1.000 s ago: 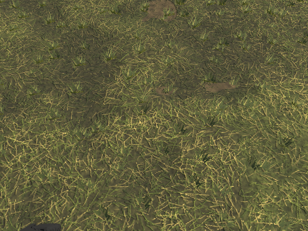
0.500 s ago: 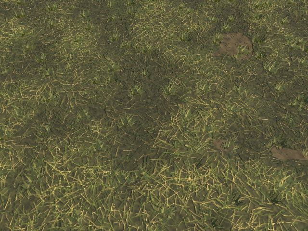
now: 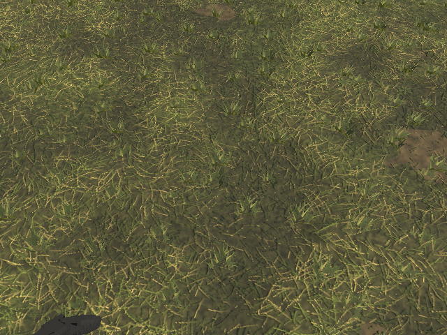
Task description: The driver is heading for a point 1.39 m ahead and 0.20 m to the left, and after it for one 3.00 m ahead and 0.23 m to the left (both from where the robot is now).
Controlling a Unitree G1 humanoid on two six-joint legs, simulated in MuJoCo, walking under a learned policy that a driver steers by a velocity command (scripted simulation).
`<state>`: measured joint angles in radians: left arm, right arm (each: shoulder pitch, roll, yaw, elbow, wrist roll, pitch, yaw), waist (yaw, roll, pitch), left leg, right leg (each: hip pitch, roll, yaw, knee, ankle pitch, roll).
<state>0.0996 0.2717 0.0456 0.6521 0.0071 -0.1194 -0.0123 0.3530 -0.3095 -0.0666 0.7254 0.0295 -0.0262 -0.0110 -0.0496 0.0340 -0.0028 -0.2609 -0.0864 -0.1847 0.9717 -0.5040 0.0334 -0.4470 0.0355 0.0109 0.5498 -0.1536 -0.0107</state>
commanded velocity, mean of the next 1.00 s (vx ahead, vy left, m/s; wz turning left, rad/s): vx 0.50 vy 0.00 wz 0.45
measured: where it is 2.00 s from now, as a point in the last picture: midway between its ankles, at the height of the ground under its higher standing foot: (134, 195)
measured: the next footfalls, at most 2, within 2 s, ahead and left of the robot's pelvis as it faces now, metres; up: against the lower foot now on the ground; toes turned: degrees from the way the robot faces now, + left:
left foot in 0.46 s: +0.36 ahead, +0.19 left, +0.00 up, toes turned +19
right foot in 0.96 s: +0.72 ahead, +0.11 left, +0.00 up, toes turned +25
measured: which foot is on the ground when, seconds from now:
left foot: up 0.00-0.44, down 0.46-0.98, up 1.00-1.00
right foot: down 0.00-0.46, up 0.48-0.94, down 0.96-1.00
